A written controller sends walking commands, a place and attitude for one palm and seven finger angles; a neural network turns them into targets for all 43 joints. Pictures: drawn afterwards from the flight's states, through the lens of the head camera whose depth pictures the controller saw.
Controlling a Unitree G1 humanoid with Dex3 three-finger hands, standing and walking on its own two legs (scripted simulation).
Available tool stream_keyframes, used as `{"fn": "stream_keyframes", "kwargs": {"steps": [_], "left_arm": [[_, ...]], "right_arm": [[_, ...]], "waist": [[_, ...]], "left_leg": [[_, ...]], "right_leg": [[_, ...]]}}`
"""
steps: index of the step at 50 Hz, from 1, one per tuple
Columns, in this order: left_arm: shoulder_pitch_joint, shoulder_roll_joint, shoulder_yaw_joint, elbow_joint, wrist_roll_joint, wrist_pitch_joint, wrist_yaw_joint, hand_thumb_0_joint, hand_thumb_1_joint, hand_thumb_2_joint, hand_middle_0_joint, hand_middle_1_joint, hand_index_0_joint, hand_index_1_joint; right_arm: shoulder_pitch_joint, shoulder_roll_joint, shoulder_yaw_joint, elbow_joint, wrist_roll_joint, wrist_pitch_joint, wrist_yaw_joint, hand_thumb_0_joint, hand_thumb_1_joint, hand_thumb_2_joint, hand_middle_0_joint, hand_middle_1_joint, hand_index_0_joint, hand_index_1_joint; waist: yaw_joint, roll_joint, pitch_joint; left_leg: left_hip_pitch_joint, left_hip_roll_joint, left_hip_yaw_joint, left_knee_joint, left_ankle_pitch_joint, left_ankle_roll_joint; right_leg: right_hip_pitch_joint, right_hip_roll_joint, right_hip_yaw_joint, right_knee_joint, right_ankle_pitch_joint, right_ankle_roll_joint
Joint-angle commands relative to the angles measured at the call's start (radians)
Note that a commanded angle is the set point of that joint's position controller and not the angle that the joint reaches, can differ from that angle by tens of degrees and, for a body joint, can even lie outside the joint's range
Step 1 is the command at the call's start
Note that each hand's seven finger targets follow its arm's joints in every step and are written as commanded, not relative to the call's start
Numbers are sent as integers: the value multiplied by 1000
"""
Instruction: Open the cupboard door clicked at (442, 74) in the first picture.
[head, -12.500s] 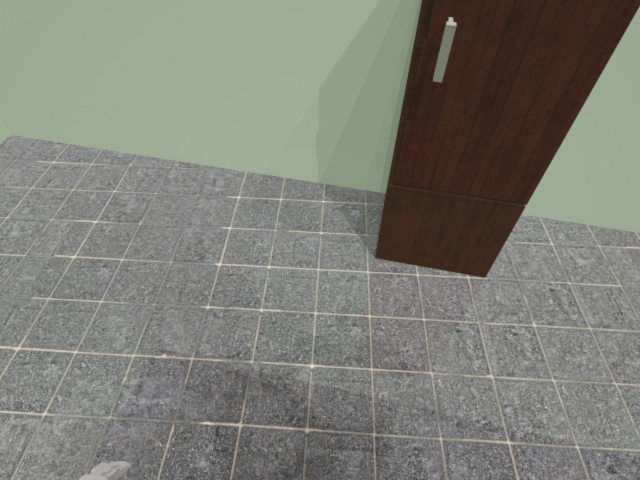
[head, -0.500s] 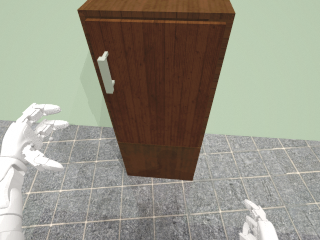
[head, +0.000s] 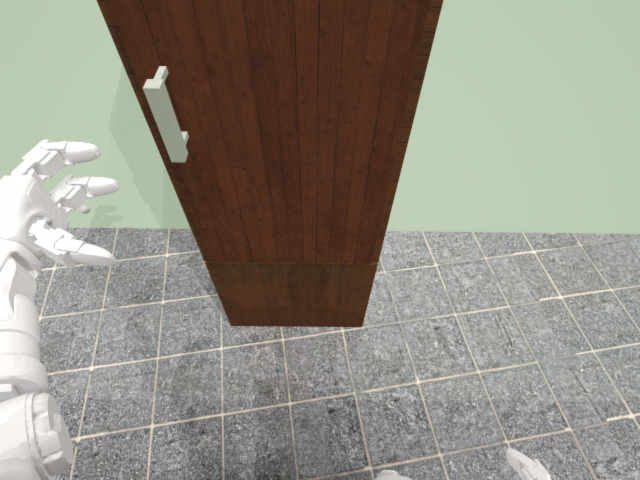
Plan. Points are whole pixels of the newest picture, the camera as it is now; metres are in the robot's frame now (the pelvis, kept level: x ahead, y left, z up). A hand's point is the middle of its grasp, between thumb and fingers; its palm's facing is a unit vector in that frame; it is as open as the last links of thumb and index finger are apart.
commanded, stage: move the hooked fingers beside the handle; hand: left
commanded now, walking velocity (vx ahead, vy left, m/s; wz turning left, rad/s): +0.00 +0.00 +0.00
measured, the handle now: (171, 115) +0.59 +0.24 +0.11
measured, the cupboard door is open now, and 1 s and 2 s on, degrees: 0 0 0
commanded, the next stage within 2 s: slide the fingers in behind the handle in 1.86 s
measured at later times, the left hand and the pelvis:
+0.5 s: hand (99, 170) +0.46 +0.29 +0.13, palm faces +0.01 -1.00 -0.01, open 13.9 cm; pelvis +0.01 +0.01 -0.01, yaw +0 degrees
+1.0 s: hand (112, 132) +0.53 +0.30 +0.13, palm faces +0.00 -1.00 +0.01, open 13.9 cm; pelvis +0.01 +0.01 -0.02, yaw -1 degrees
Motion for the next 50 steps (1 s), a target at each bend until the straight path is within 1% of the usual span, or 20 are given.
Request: {"fn": "stream_keyframes", "kwargs": {"steps": [1,4,9,14,19,21,22,25,28,32,36,39,41,42,43,45,46,47,49,50], "left_arm": [[-391,397,109,-197,-15,-84,-5,0,-500,300,-300,-1200,-300,-1200],[-453,359,61,-145,-7,-88,-13,0,-500,300,-300,-1200,-300,-1200],[-516,399,73,-87,7,-102,-18,0,-500,300,-300,-1200,-300,-1200],[-544,383,50,-30,20,-99,-15,0,-500,300,-300,-1200,-300,-1200],[-636,433,53,53,55,-109,-9,0,-500,300,-300,-1200,-300,-1200],[-688,469,68,18,63,-133,-7,0,-500,300,-300,-1200,-300,-1200],[-696,448,52,39,65,-136,-8,0,-500,300,-300,-1200,-300,-1200],[-730,467,62,110,61,-134,-15,0,-500,300,-300,-1200,-300,-1200],[-754,494,54,146,89,-123,-19,0,-500,300,-300,-1200,-300,-1200],[-791,536,77,152,96,-132,-20,0,-500,300,-300,-1200,-300,-1200],[-848,569,81,180,106,-125,-24,0,-500,300,-300,-1200,-300,-1200],[-854,593,80,217,124,-114,-25,0,-500,300,-300,-1200,-300,-1200],[-900,623,95,182,131,-127,-24,0,-500,300,-300,-1200,-300,-1200],[-886,606,84,182,136,-126,-25,0,-500,300,-300,-1200,-300,-1200],[-878,578,61,218,136,-118,-26,0,-500,300,-300,-1200,-300,-1200],[-907,599,74,268,132,-109,-25,0,-500,300,-300,-1200,-300,-1200],[-929,642,92,267,140,-102,-23,0,-500,300,-300,-1200,-300,-1200],[-950,637,72,272,152,-96,-23,0,-500,300,-300,-1200,-300,-1200],[-970,682,88,281,173,-91,-12,0,-500,300,-300,-1200,-300,-1200],[-966,707,112,268,176,-101,-9,0,-500,300,-300,-1200,-300,-1200]], "right_arm": [[23,-157,-69,-126,-2,-22,-2,0,-900,-900,200,300,200,300],[41,-158,-71,-113,-1,-7,-2,0,-900,-900,200,300,200,300],[72,-164,-72,-96,-5,16,-3,0,-900,-900,200,300,200,300],[92,-163,-71,-91,-9,41,6,0,-900,-900,200,300,200,300],[107,-167,-66,-90,-11,70,10,0,-900,-900,200,300,200,300],[119,-167,-69,-89,-14,81,10,0,-900,-900,200,300,200,300],[122,-164,-68,-87,-16,86,10,0,-900,-900,200,300,200,300],[139,-172,-65,-75,-18,103,9,0,-900,-900,200,300,200,300],[149,-174,-62,-70,-18,119,12,0,-900,-900,200,300,200,300],[174,-178,-65,-68,-23,143,15,0,-900,-900,200,300,200,300],[197,-182,-63,-57,-27,163,17,0,-900,-900,200,300,200,300],[210,-187,-60,-58,-28,178,18,0,-900,-900,200,300,200,300],[225,-187,-62,-56,-33,187,18,0,-900,-900,200,300,200,300],[231,-185,-65,-56,-34,191,20,0,-900,-900,200,300,200,300],[235,-183,-62,-51,-33,196,22,0,-900,-900,200,300,200,300],[244,-192,-57,-48,-34,202,19,0,-900,-900,200,300,200,300],[247,-196,-55,-49,-33,207,17,0,-900,-900,200,300,200,300],[247,-194,-52,-50,-32,208,18,0,-900,-900,200,300,200,300],[263,-196,-49,-51,-35,212,19,0,-900,-900,200,300,200,300],[268,-195,-48,-55,-39,215,18,0,-900,-900,200,300,200,300]], "waist": [[17,82,-368],[-12,74,-340],[-20,97,-367],[-30,89,-378],[-49,95,-355],[-49,117,-425],[-58,137,-424],[-74,74,-406],[-79,130,-409],[-86,121,-470],[-105,154,-464],[-118,130,-450],[-114,187,-504],[-115,209,-520],[-129,179,-488],[-146,126,-443],[-146,138,-447],[-151,178,-446],[-158,152,-456],[-145,188,-489]], "left_leg": [[15,-49,-4,-94,258,33],[16,-45,-6,-91,233,34],[22,-43,-15,-77,266,33],[21,-40,-17,-67,303,31],[-23,-40,-16,-56,264,34],[13,-38,-23,-41,320,32],[24,-37,-22,-36,329,31],[-14,-33,-26,-26,315,35],[-21,-35,-26,-19,314,34],[-12,-31,-31,-5,362,33],[-13,-28,-33,8,370,34],[-49,-26,-31,12,342,39],[-3,-25,-43,19,410,32],[28,-23,-42,27,442,29],[14,-20,-42,29,425,30],[-33,-18,-44,26,380,38],[-51,-18,-45,27,362,38],[-58,-21,-38,28,344,39],[-78,-18,-44,36,348,42],[-63,-20,-43,43,382,39]], "right_leg": [[268,43,23,-36,230,-36],[213,48,17,-43,203,-32],[192,51,12,-30,226,-35],[173,53,2,-20,257,-34],[142,51,8,-13,230,-32],[154,55,8,2,268,-34],[137,56,7,3,271,-34],[132,60,7,5,273,-31],[107,55,8,8,268,-31],[121,60,6,20,303,-29],[88,63,7,18,300,-28],[81,63,8,16,290,-25],[80,66,3,27,316,-31],[60,67,1,27,321,-31],[38,69,-3,21,306,-28],[33,74,-4,17,288,-28],[34,70,-1,16,280,-24],[28,68,4,14,270,-24],[36,69,3,18,274,-23],[44,73,2,30,296,-29]]}}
